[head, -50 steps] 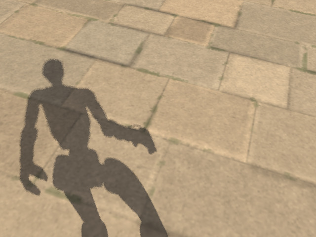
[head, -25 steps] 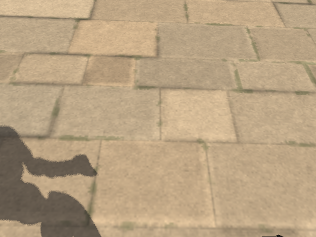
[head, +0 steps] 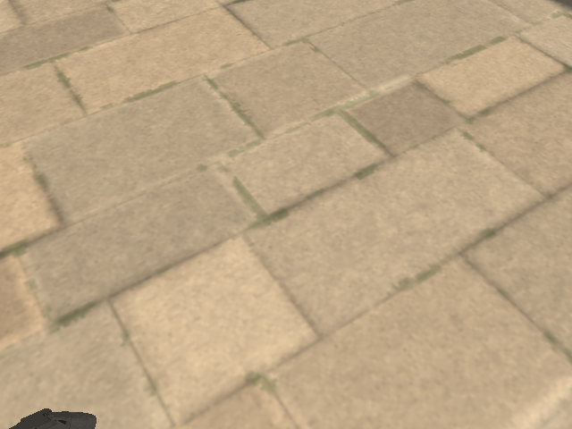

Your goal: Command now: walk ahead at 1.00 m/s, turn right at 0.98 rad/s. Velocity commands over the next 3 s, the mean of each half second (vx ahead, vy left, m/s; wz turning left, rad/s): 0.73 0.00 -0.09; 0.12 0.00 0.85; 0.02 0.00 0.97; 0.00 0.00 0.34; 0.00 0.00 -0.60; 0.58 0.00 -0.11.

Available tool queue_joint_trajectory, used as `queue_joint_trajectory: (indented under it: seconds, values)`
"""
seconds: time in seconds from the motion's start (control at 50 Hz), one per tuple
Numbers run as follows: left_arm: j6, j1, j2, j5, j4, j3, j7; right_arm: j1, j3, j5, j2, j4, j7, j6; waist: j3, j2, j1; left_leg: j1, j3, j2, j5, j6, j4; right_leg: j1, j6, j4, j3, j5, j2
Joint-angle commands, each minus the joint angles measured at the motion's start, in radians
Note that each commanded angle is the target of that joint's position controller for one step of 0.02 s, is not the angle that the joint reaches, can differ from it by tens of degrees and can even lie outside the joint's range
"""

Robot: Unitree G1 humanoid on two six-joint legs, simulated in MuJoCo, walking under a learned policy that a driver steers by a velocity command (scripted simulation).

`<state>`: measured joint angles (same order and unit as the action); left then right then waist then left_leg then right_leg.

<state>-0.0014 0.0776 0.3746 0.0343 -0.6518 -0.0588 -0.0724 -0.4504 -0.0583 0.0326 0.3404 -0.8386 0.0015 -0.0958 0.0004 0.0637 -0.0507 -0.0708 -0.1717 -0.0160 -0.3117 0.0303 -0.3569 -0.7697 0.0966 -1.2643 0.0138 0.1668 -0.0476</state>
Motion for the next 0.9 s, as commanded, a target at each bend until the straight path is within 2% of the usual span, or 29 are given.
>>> queue_joint_trajectory:
  seconds: [0.02, 0.08, 0.12, 0.14, 0.16, 0.18, 0.2, 0.22, 0.24, 0.26, 0.28, 0.3, 0.34, 0.38, 0.44, 0.48, 0.54, 0.58, 0.6, 0.62, 0.64, 0.66, 0.68, 0.7, 0.72, 0.74, 0.78, 0.82, 0.9]
  values:
    - [0.0, -0.086, -0.032, -0.004, 0.12, 0.034, -0.019, 0.101, 0.009, -0.001, 0.033, 0.059, -0.007, -0.041, 0.095, -0.136, 0.073, -0.071, 0.055, -0.227, 0.339, -0.073, 0.243, -0.037, 0.003, 0.135, -0.014, -0.137, -0.049]
    - [-0.007, -0.201, -0.052, 0.001, 0.14, 0.052, -0.039, 0.008, 0.005, 0.002, 0.06, 0.015, 0.001, -0.038, 0.16, -0.088, 0.032, -0.019, -0.069, -0.189, 0.578, -0.047, 0.266, 0.059, 0.047, 0.395, 0.113, -0.169, -0.001]
    - [-0.019, -0.191, -0.063, 0.007, 0.121, 0.059, -0.034, -0.053, 0.003, 0.003, 0.098, -0.006, 0.011, -0.03, 0.124, -0.125, 0.043, 0.033, -0.085, -0.21, 1.049, -0.05, 0.205, 0.226, 0.085, 0.49, 0.161, -0.137, 0.085]
    - [-0.024, -0.139, -0.049, 0.012, 0.097, 0.055, -0.022, -0.067, -0.001, 0.003, 0.133, -0.017, 0.018, -0.02, 0.084, -0.161, 0.081, 0.073, -0.077, -0.235, 1.247, -0.061, 0.132, 0.313, 0.1, 0.516, 0.156, -0.084, 0.129]
    - [-0.029, -0.024, -0.008, 0.018, 0.06, 0.04, -0.008, -0.05, -0.007, 0.003, 0.176, -0.019, 0.024, -0.004, 0.022, -0.182, 0.153, 0.088, -0.07, -0.256, 1.368, -0.078, -0.035, 0.443, 0.115, 0.543, 0.136, -0.004, 0.165]
    - [-0.031, 0.167, 0.037, 0.018, -0.004, 0.017, 0.01, -0.019, -0.009, 0.001, 0.203, -0.012, 0.029, 0.008, -0.065, -0.199, 0.246, 0.05, -0.05, -0.272, 1.384, -0.106, -0.26, 0.647, 0.136, 0.596, 0.085, 0.045, 0.171]
    - [-0.033, 0.342, 0.087, 0.024, -0.063, -0.01, 0.032, 0.022, -0.007, -0.007, 0.2, -0.002, 0.027, 0.017, -0.132, -0.187, 0.336, -0.098, -0.059, -0.237, 1.202, -0.12, -0.565, 0.902, 0.155, 0.712, 0.013, 0.038, 0.131]
    - [-0.037, 0.317, 0.171, 0.036, -0.078, -0.028, 0.055, -0.051, 0.02, 0.003, 0.039, 0.026, 0.009, 0.016, -0.215, 0.059, 0.195, -0.369, -0.012, -0.09, -0.085, -0.107, -0.972, 1.131, 0.145, 0.652, -0.269, -0.028, -0.153]
    - [-0.042, 0.331, 0.201, 0.036, -0.036, -0.036, 0.064, -0.127, 0.025, -0.078, 0.029, 0.068, 0.016, 0.016, -0.449, 0.111, 0.183, -0.614, 0.217, 0.044, -0.248, -0.097, -1.294, 1.325, 0.278, 0.766, -0.754, -0.225, -0.435]
    - [-0.051, 0.322, 0.146, 0.013, -0.049, -0.038, 0.073, 0.04, 0.009, -0.071, 0.096, 0.088, 0.029, 0.011, -0.336, -0.093, 0.211, -0.639, 0.282, -0.005, -0.073, -0.093, -1.253, 1.162, 0.237, 0.822, -0.588, -0.461, -0.365]
    - [-0.068, 0.264, 0.098, 0.004, -0.081, -0.02, 0.073, 0.049, 0.016, -0.067, 0.058, 0.088, 0.025, 0.008, -0.152, -0.068, 0.137, -0.63, 0.249, -0.033, -0.042, -0.083, -1.157, 0.969, 0.224, 0.84, -0.441, -0.636, -0.336]
    - [-0.082, 0.222, 0.036, 0.002, -0.098, -0.008, 0.068, 0.025, 0.02, -0.047, 0.029, 0.055, 0.021, 0.018, -0.041, -0.129, 0.079, -0.588, 0.245, -0.066, -0.046, -0.074, -1.056, 0.812, 0.188, 0.87, -0.326, -0.681, -0.291]
    - [-0.096, 0.17, -0.036, -0.008, -0.098, 0.015, 0.074, -0.033, 0.014, -0.02, 0.006, 0.013, 0.004, 0.065, 0.001, -0.096, 0.016, -0.443, 0.23, -0.08, -0.044, -0.053, -0.952, 0.616, 0.137, 0.95, -0.152, -0.715, -0.247]
    - [-0.113, 0.16, -0.033, -0.023, -0.115, 0.014, 0.072, -0.016, 0.005, -0.012, -0.021, 0.025, -0.01, 0.089, 0.014, -0.047, -0.013, -0.441, 0.198, -0.071, -0.007, -0.046, -0.864, 0.573, 0.112, 0.981, -0.043, -0.793, -0.212]
    - [-0.119, 0.077, -0.051, -0.032, -0.108, 0.02, 0.083, 0.086, 0.016, -0.015, -0.072, 0.075, -0.029, 0.086, 0.033, 0.022, -0.035, -0.426, 0.119, -0.052, 0.22, -0.058, -0.59, 0.53, 0.055, 1.004, 0.16, -0.75, -0.107]
    - [-0.118, 0.083, -0.05, -0.038, -0.109, 0.019, 0.091, 0.138, 0.022, -0.016, -0.081, 0.086, -0.042, 0.079, 0.015, 0.04, -0.005, -0.361, 0.059, -0.012, 0.403, -0.069, -0.385, 0.562, 0.035, 0.967, 0.233, -0.675, -0.078]
    - [-0.112, 0.119, -0.003, -0.05, -0.11, 0.001, 0.106, 0.076, 0.007, 0.007, -0.044, 0.081, -0.054, 0.084, -0.052, 0.034, -0.018, -0.245, 0.0, 0.057, 0.418, -0.109, -0.305, 0.644, 0.001, 0.784, 0.247, -0.802, -0.129]
    - [-0.09, 0.098, 0.023, -0.056, -0.092, -0.012, 0.111, -0.038, -0.019, 0.018, 0.007, 0.07, -0.044, 0.089, -0.1, 0.036, -0.077, -0.13, 0.02, 0.089, 0.312, -0.164, -0.287, 0.638, -0.025, 0.537, 0.227, -0.825, -0.173]
    - [-0.074, 0.059, 0.024, -0.06, -0.079, -0.014, 0.105, -0.152, -0.04, 0.022, 0.048, 0.044, -0.031, 0.083, -0.133, -0.014, -0.148, -0.018, 0.058, 0.096, 0.347, -0.203, -0.185, 0.589, -0.057, 0.286, 0.223, -0.643, -0.143]
    - [-0.061, 0.097, -0.028, -0.042, -0.079, -0.006, 0.091, -0.114, -0.059, 0.001, 0.12, 0.039, -0.012, 0.079, -0.058, -0.189, -0.105, 0.048, 0.211, -0.003, 0.829, -0.242, -0.142, 0.41, -0.096, -0.004, 0.232, 0.174, 0.017]
    - [-0.038, 0.266, -0.079, -0.022, -0.046, 0.006, 0.089, -0.037, -0.074, -0.015, 0.215, 0.078, -0.014, 0.087, -0.1, -0.297, 0.039, 0.148, 0.645, -0.222, 1.504, -0.409, -0.206, 0.172, -0.152, -0.308, 0.1, 0.538, 0.157]
    - [-0.03, 0.337, -0.06, 0.001, -0.03, 0.021, 0.096, 0.017, -0.092, -0.037, 0.25, 0.143, -0.016, 0.094, -0.302, -0.258, 0.038, 0.2, 0.853, -0.328, 1.151, -0.505, -0.043, 0.138, -0.155, -0.327, -0.094, 0.461, 0.12]
    - [-0.022, 0.289, -0.014, 0.007, -0.04, 0.016, 0.102, 0.104, -0.081, -0.039, 0.178, 0.176, -0.007, 0.112, -0.227, -0.123, 0.047, 0.095, 0.853, -0.303, 0.669, -0.488, 0.027, 0.127, -0.147, -0.289, -0.112, 0.401, 0.08]
    - [-0.017, 0.188, 0.014, 0.015, -0.031, 0.007, 0.106, 0.14, -0.057, -0.035, 0.1, 0.173, -0.003, 0.124, -0.098, -0.014, 0.052, -0.038, 0.775, -0.234, 0.417, -0.42, 0.069, 0.113, -0.143, -0.177, -0.11, 0.343, 0.047]
    - [-0.009, 0.136, 0.01, 0.02, -0.014, 0.006, 0.109, 0.151, -0.049, -0.035, 0.075, 0.164, -0.002, 0.125, -0.048, -0.006, 0.059, -0.109, 0.709, -0.172, 0.352, -0.362, 0.084, 0.133, -0.142, -0.072, -0.112, 0.303, 0.028]
    - [0.008, 0.127, 0.005, 0.019, -0.012, 0.007, 0.11, 0.151, -0.051, -0.036, 0.072, 0.163, 0.0, 0.124, -0.039, -0.031, 0.059, -0.159, 0.647, -0.133, 0.361, -0.316, 0.087, 0.185, -0.145, 0.005, -0.105, 0.262, 0.018]
    - [0.034, 0.124, -0.025, 0.013, -0.013, 0.016, 0.111, 0.144, -0.06, -0.03, 0.097, 0.16, -0.002, 0.121, -0.072, -0.041, 0.055, -0.183, 0.598, -0.078, 0.434, -0.242, 0.063, 0.24, -0.153, 0.083, -0.095, 0.215, 0.03]
    - [0.042, 0.106, -0.036, 0.004, -0.004, 0.019, 0.11, 0.146, -0.072, -0.029, 0.122, 0.167, -0.002, 0.123, -0.102, -0.061, 0.042, -0.153, 0.608, -0.055, 0.396, -0.184, 0.052, 0.227, -0.159, 0.153, -0.108, 0.187, 0.035]
    - [0.05, 0.028, -0.016, -0.003, 0.016, 0.01, 0.108, 0.157, -0.083, -0.032, 0.134, 0.186, 0.005, 0.149, -0.07, -0.144, 0.002, -0.116, 0.695, -0.016, 0.028, -0.125, 0.103, 0.16, -0.165, 0.27, -0.142, 0.131, 0.05]
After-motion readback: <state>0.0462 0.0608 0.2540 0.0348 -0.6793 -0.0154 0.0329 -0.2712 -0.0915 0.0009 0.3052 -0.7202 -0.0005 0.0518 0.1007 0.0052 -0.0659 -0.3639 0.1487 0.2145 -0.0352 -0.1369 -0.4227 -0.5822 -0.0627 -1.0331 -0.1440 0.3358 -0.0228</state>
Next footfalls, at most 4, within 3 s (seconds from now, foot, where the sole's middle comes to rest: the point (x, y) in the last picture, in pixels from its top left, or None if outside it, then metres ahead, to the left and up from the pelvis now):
0.20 right None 0.37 -0.08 -0.77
0.62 left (264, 358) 0.66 0.04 -0.77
1.22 right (316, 329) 0.74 -0.09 -0.77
1.70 left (280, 409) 0.54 0.01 -0.77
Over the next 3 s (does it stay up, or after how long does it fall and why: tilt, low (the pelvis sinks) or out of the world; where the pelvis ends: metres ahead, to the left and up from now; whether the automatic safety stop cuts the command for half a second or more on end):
stays up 0.73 -0.04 0.01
